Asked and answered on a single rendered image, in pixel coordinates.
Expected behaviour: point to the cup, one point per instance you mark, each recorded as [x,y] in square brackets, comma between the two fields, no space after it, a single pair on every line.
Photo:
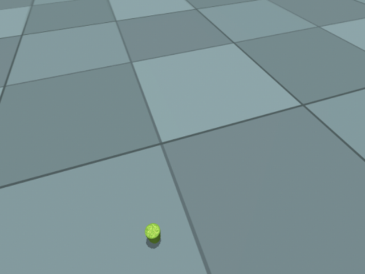
[152,232]

